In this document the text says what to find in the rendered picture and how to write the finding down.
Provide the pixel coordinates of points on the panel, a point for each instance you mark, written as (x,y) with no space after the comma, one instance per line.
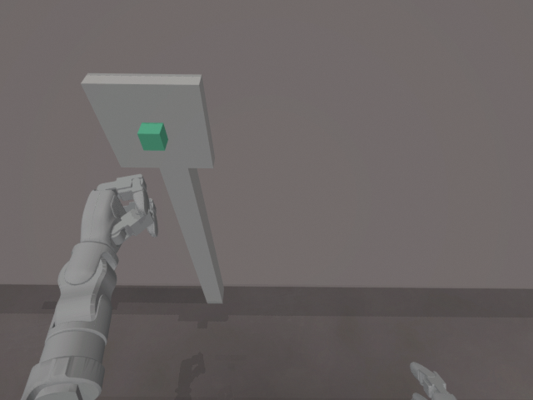
(122,102)

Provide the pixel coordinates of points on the button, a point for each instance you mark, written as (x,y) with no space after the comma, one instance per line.
(153,136)

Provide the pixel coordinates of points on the left robot hand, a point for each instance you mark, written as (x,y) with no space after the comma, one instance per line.
(104,218)

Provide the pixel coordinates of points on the right robot hand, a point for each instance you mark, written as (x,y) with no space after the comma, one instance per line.
(432,383)

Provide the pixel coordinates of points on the left robot forearm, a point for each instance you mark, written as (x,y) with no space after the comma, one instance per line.
(70,367)

